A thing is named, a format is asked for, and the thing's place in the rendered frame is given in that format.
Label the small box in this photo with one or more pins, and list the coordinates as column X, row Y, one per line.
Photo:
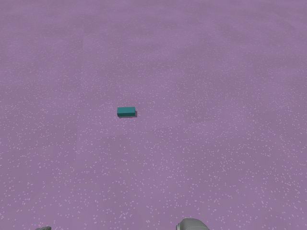
column 126, row 111

